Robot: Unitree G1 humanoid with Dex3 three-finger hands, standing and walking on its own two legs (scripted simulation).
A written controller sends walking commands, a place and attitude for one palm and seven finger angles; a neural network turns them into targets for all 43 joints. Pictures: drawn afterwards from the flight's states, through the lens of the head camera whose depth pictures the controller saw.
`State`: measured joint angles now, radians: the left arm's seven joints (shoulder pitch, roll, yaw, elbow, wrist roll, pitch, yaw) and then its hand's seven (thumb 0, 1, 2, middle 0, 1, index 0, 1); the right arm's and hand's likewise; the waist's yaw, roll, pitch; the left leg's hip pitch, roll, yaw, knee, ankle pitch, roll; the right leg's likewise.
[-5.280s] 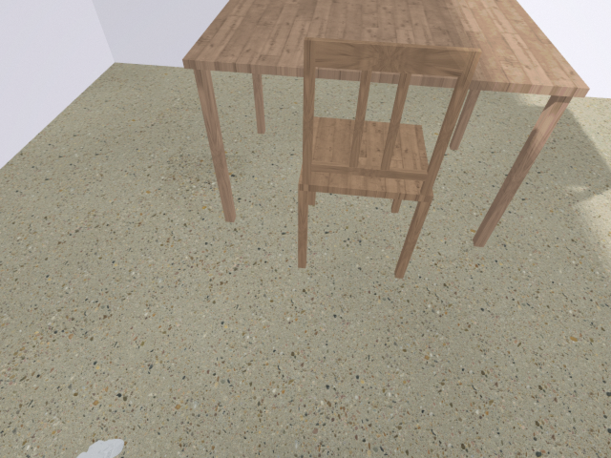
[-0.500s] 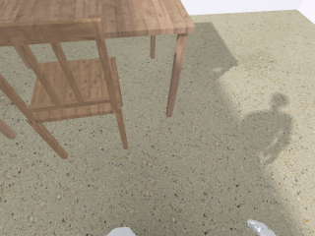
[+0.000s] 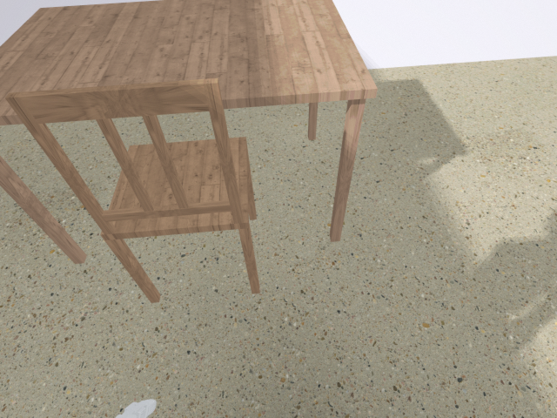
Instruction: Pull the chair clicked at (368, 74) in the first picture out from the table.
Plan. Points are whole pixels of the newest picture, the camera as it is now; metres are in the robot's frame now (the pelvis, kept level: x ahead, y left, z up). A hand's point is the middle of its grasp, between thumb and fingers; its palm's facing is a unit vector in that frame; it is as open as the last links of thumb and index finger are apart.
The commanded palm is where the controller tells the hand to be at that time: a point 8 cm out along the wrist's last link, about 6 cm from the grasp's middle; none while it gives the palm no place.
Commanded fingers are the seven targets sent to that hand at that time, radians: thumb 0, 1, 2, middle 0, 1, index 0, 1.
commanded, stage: take the last steps up to it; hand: left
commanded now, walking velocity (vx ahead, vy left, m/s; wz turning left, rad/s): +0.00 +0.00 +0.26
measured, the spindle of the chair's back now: (129, 169) +0.65 +0.39 -0.07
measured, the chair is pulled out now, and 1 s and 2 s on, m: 0.00 0.00 0.00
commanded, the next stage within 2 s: come to a stop and stand still in 0.90 s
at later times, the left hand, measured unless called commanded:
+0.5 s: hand out of the picture -0.08 +0.17 -0.15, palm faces +0.26 -0.95 -0.18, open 7.4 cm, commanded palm none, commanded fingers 0.00 0.90 0.90 -0.20 -0.30 -0.20 -0.30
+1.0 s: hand (143, 354) +0.25 +0.27 -0.16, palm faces +0.08 -0.98 -0.20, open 7.3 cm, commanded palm none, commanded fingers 0.00 0.90 0.90 -0.20 -0.30 -0.20 -0.30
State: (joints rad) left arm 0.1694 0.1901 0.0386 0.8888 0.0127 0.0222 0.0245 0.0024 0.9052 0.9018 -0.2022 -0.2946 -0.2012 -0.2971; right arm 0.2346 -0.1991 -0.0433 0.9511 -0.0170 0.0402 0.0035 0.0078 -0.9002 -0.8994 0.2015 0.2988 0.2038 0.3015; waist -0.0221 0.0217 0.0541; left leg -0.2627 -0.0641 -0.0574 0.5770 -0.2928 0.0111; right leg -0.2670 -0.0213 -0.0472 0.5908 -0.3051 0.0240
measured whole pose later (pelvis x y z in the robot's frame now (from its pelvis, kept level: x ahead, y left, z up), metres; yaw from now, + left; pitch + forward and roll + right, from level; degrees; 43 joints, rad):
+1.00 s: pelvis +0.17 +0.08 +0.01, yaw +5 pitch -2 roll +1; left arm 0.13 0.18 0.05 1.02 0.02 0.00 0.00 0.00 0.92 0.90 -0.20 -0.29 -0.20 -0.30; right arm 0.45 -0.10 -0.01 1.15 -0.03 -0.05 -0.03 0.00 -0.91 -0.90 0.20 0.30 0.20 0.30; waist -0.05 -0.01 0.07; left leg 0.06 -0.03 0.15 0.35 -0.38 0.04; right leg -0.49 -0.05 -0.10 0.74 -0.24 -0.04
